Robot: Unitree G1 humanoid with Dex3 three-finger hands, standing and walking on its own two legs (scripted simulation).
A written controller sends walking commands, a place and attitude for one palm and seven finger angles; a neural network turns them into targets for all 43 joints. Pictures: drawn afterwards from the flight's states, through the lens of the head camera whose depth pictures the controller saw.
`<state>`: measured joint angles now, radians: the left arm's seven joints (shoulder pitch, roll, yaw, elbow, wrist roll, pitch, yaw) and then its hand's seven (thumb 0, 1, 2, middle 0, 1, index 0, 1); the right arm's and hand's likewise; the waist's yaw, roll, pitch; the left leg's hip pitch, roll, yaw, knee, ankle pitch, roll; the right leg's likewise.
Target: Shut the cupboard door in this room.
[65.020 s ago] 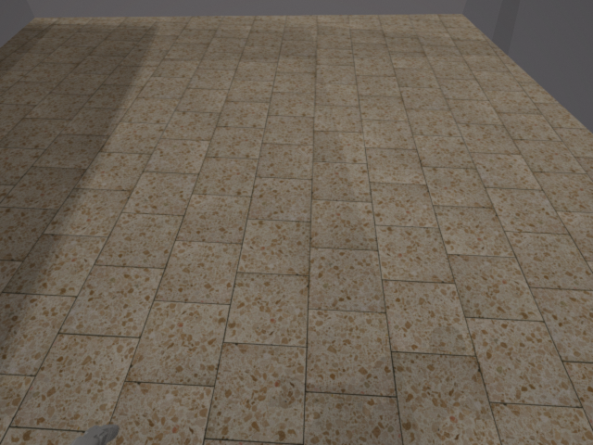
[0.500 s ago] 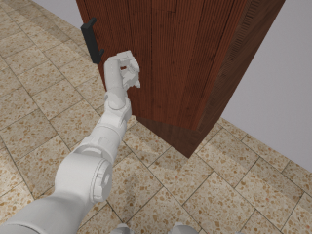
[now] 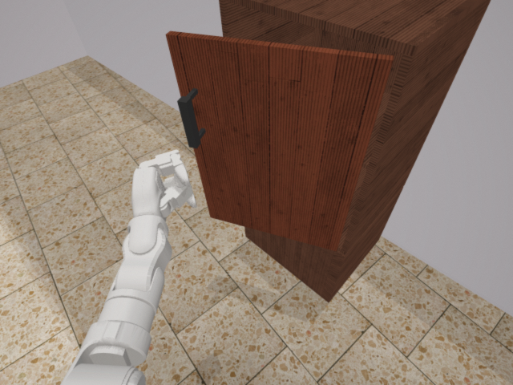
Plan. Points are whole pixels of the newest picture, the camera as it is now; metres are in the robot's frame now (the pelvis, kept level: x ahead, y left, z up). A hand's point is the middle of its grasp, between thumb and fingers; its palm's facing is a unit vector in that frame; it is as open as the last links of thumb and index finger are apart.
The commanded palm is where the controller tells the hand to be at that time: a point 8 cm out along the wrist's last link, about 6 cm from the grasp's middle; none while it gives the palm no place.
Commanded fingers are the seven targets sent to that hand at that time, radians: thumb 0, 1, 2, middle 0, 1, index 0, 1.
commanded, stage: draw the hand back to the body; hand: left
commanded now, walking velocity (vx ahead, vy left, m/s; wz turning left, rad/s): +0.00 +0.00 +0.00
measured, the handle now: (194, 118) +0.65 +0.15 +0.07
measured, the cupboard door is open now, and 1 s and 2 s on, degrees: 24 24 24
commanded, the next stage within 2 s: step back with the hand held close in 1.10 s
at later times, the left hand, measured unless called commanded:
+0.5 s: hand (61, 260) +0.24 +0.24 +0.16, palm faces +0.30 -0.91 -0.28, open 4.4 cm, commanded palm +0.20 +0.28 +0.17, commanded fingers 0.00 0.90 0.90 -0.47 -0.60 -0.47 -0.60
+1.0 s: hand out of the picture +0.19 +0.29 +0.17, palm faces +0.49 -0.78 -0.38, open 7.3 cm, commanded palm +0.14 +0.33 +0.20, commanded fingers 0.00 0.90 0.90 -0.20 -0.30 -0.20 -0.30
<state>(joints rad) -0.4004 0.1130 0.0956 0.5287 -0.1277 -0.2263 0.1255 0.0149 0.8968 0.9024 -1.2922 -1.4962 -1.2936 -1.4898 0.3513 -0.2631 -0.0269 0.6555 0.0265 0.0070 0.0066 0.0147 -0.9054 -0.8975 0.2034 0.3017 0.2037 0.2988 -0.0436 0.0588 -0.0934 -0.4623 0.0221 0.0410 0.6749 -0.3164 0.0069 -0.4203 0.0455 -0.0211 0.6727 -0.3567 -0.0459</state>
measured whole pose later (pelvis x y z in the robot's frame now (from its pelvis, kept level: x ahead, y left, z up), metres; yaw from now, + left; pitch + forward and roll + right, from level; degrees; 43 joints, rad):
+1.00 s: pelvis +0.01 +0.02 +0.02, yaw +2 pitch -3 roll +0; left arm 0.45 0.33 0.32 -0.35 -0.07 -0.08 0.11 0.01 0.89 0.90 -0.23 -0.33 -0.23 -0.32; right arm 0.20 -0.24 0.01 0.63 0.02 -0.07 -0.08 0.02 -0.90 -0.90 0.20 0.30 0.20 0.30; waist 0.07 0.07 -0.01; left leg -0.14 -0.03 0.02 0.42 -0.22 0.04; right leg -0.08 0.00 -0.04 0.40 -0.27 -0.01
